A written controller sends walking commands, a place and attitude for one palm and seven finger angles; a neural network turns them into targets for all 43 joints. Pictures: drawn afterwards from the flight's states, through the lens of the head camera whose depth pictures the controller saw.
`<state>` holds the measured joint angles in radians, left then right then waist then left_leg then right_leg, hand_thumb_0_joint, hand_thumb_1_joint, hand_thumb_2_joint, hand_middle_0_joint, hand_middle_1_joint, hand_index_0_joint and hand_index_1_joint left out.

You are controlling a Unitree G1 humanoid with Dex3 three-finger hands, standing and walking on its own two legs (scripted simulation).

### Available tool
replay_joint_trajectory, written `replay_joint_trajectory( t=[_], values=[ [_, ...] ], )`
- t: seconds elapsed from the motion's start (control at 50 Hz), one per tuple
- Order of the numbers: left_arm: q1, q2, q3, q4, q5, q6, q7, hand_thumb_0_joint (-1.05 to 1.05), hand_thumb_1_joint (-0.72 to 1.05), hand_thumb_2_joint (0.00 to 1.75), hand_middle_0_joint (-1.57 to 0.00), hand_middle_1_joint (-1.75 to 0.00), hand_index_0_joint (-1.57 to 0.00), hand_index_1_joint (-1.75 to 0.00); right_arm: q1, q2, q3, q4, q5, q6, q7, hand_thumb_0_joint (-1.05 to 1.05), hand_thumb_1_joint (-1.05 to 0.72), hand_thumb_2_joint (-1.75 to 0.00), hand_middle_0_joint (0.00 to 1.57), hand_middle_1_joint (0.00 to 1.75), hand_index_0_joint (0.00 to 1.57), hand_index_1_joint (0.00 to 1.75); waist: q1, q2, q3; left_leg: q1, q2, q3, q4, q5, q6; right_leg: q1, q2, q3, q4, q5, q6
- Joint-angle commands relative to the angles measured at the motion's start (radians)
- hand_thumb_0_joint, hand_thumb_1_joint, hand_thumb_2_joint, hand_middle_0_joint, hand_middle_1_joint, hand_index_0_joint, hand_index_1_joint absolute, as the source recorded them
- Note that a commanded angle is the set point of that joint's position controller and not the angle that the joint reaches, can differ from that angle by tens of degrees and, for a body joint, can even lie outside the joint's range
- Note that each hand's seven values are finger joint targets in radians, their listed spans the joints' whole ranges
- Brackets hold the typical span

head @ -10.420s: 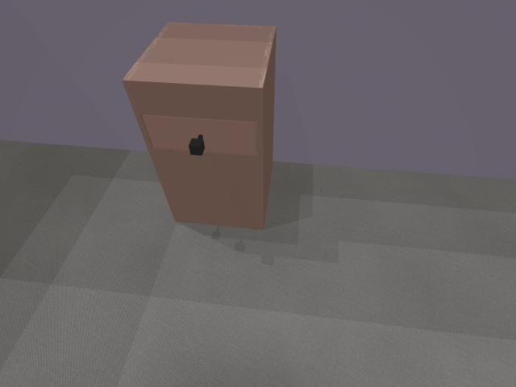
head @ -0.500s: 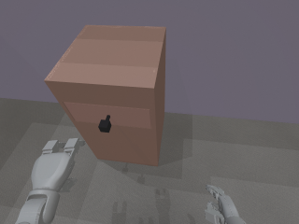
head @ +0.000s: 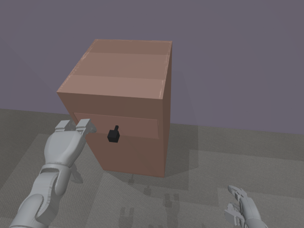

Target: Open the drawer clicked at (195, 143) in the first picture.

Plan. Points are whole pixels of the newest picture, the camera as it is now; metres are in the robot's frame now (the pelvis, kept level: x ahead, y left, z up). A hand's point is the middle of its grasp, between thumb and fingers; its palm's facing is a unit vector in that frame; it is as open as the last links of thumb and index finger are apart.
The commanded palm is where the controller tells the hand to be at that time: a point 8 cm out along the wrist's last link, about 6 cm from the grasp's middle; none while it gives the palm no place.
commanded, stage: raise the hand with hooked fingers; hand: left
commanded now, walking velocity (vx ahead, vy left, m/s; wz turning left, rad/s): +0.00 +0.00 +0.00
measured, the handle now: (114, 132) +0.53 +0.26 -0.21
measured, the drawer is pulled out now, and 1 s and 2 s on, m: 0.00 0.00 0.00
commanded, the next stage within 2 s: move the hooked fingers above the handle in 0.62 s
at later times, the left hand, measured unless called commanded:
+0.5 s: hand (66, 142) +0.30 +0.27 +0.08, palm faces -0.02 -0.09 -1.00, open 13.9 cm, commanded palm +0.28 +0.27 +0.14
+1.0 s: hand (78, 141) +0.32 +0.26 +0.04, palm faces -0.07 -0.07 -1.00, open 13.9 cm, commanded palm +0.31 +0.27 +0.09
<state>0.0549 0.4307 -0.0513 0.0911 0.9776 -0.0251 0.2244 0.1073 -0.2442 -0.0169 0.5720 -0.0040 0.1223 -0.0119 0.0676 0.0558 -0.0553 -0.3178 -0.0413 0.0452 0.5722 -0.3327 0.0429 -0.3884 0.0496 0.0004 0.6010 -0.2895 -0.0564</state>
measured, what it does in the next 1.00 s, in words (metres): stands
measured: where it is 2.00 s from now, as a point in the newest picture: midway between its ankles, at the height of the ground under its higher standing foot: outside the picture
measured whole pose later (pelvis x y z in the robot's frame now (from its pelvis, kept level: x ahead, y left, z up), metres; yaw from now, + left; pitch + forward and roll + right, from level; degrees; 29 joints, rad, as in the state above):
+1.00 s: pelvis +0.00 +0.01 +0.00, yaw +1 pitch +7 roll +0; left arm -0.21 0.47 -0.07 0.34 0.99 -0.15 0.13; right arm 0.16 -0.23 -0.01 0.58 0.01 0.15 0.00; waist 0.07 0.05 -0.05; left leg -0.37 -0.06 0.03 0.56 -0.31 0.06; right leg -0.42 0.03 -0.01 0.57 -0.26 -0.04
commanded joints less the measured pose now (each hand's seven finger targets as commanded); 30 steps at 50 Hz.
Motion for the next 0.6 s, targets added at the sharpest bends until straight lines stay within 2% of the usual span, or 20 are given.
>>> replay_joint_trajectory(
  t=[0.0, 0.08, 0.1, 0.2, 0.26, 0.28, 0.3, 0.4, 0.44, 0.46, 0.52, 0.56, 0.58],
  values=[
    [-0.273, 0.207, 0.112, -0.177, -0.004, 0.013, -0.013, 0.0, -0.5, 0.3, -0.3, -1.2, -0.3, -1.2, -0.098, -0.089, -0.02, -0.153, 0.007, -0.038, -0.006, 0.0, -0.9, -0.9, 0.2, 0.3, 0.2, 0.3, 0.004, -0.039, -0.179, 0.048, 0.009, -0.045, -0.096, 0.273, 0.0, 0.195, -0.037, 0.067, -0.117, 0.23, 0.003],
    [-0.366, 0.215, 0.096, -0.172, -0.011, 0.01, -0.063, 0.0, -0.5, 0.3, -0.3, -1.2, -0.3, -1.2, -0.097, -0.089, -0.01, -0.151, 0.008, -0.031, -0.007, 0.0, -0.9, -0.9, 0.2, 0.3, 0.2, 0.3, -0.001, -0.022, -0.169, 0.077, 0.013, -0.048, -0.116, 0.276, -0.003, 0.197, -0.036, 0.05, -0.136, 0.214, 0.003],
    [-0.381, 0.216, 0.095, -0.159, -0.013, 0.008, -0.073, 0.0, -0.5, 0.3, -0.3, -1.2, -0.3, -1.2, -0.094, -0.088, -0.009, -0.146, 0.009, -0.029, -0.008, 0.0, -0.9, -0.9, 0.2, 0.3, 0.2, 0.3, -0.004, -0.035, -0.166, 0.084, 0.014, -0.048, -0.119, 0.278, -0.003, 0.195, -0.034, 0.046, -0.141, 0.213, 0.003],
    [-0.469, 0.262, 0.116, -0.175, -0.028, -0.024, -0.115, 0.0, -0.5, 0.3, -0.3, -1.2, -0.3, -1.2, -0.078, -0.094, -0.008, -0.139, 0.009, -0.027, -0.007, 0.0, -0.9, -0.9, 0.2, 0.3, 0.2, 0.3, -0.001, -0.007, -0.211, 0.127, 0.019, -0.064, -0.133, 0.339, -0.012, 0.226, -0.034, 0.033, -0.149, 0.243, -0.001],
    [-0.375, 0.244, 0.125, -0.127, -0.047, -0.035, -0.138, 0.0, -0.5, 0.3, -0.3, -1.2, -0.3, -1.2, -0.067, -0.099, -0.014, -0.142, 0.012, -0.022, 0.003, 0.0, -0.9, -0.9, 0.2, 0.3, 0.2, 0.3, 0.01, -0.023, -0.196, 0.117, 0.024, -0.065, -0.139, 0.388, -0.02, 0.23, -0.032, 0.024, -0.151, 0.271, -0.003],
    [-0.362, 0.226, 0.109, -0.124, -0.054, -0.039, -0.146, 0.0, -0.5, 0.3, -0.3, -1.2, -0.3, -1.2, -0.059, -0.1, -0.014, -0.143, 0.013, -0.02, 0.006, 0.0, -0.9, -0.9, 0.2, 0.3, 0.2, 0.3, 0.008, -0.044, -0.185, 0.113, 0.026, -0.068, -0.138, 0.399, -0.021, 0.224, -0.032, 0.017, -0.148, 0.275, -0.002],
    [-0.365, 0.234, 0.116, -0.134, -0.057, -0.047, -0.15, 0.0, -0.5, 0.3, -0.3, -1.2, -0.3, -1.2, -0.059, -0.104, -0.016, -0.142, 0.013, -0.016, 0.009, 0.0, -0.9, -0.9, 0.2, 0.3, 0.2, 0.3, 0.007, -0.045, -0.176, 0.11, 0.03, -0.072, -0.143, 0.404, -0.025, 0.213, -0.031, 0.015, -0.15, 0.267, -0.003],
    [-0.373, 0.26, 0.146, -0.212, -0.056, -0.095, -0.129, 0.0, -0.5, 0.3, -0.3, -1.2, -0.3, -1.2, -0.042, -0.11, -0.032, -0.146, 0.008, -0.018, 0.016, 0.0, -0.9, -0.9, 0.2, 0.3, 0.2, 0.3, 0.015, -0.011, -0.234, 0.146, 0.038, -0.082, -0.134, 0.451, -0.033, 0.208, -0.032, 0.015, -0.142, 0.266, -0.004],
    [-0.383, 0.262, 0.152, -0.219, -0.055, -0.107, -0.109, 0.0, -0.5, 0.3, -0.3, -1.2, -0.3, -1.2, -0.038, -0.111, -0.035, -0.143, 0.009, -0.019, 0.016, 0.0, -0.9, -0.9, 0.2, 0.3, 0.2, 0.3, 0.011, 0.001, -0.233, 0.156, 0.041, -0.088, -0.13, 0.471, -0.037, 0.188, -0.031, 0.012, -0.139, 0.265, -0.003],
    [-0.383, 0.283, 0.174, -0.222, -0.056, -0.111, -0.098, 0.0, -0.5, 0.3, -0.3, -1.2, -0.3, -1.2, -0.034, -0.114, -0.038, -0.141, 0.008, -0.02, 0.017, 0.0, -0.9, -0.9, 0.2, 0.3, 0.2, 0.3, 0.014, 0.008, -0.241, 0.156, 0.043, -0.092, -0.132, 0.464, -0.041, 0.19, -0.029, 0.012, -0.139, 0.252, -0.004],
    [-0.378, 0.276, 0.172, -0.208, -0.053, -0.107, -0.071, 0.0, -0.5, 0.3, -0.3, -1.2, -0.3, -1.2, -0.028, -0.114, -0.043, -0.131, 0.011, -0.019, 0.017, 0.0, -0.9, -0.9, 0.2, 0.3, 0.2, 0.3, 0.01, 0.003, -0.252, 0.161, 0.042, -0.09, -0.124, 0.472, -0.042, 0.179, -0.03, 0.012, -0.134, 0.258, -0.003],
    [-0.382, 0.277, 0.17, -0.188, -0.051, -0.093, -0.065, 0.0, -0.5, 0.3, -0.3, -1.2, -0.3, -1.2, -0.03, -0.117, -0.043, -0.127, 0.018, -0.016, 0.019, 0.0, -0.9, -0.9, 0.2, 0.3, 0.2, 0.3, 0.005, 0.002, -0.225, 0.147, 0.046, -0.098, -0.131, 0.455, -0.047, 0.162, -0.026, 0.007, -0.135, 0.235, -0.004],
    [-0.376, 0.26, 0.15, -0.175, -0.052, -0.085, -0.067, 0.0, -0.5, 0.3, -0.3, -1.2, -0.3, -1.2, -0.027, -0.116, -0.042, -0.129, 0.017, -0.016, 0.02, 0.0, -0.9, -0.9, 0.2, 0.3, 0.2, 0.3, 0.005, -0.006, -0.224, 0.143, 0.044, -0.093, -0.133, 0.437, -0.044, 0.163, -0.029, 0.005, -0.136, 0.226, -0.003]
  ],
)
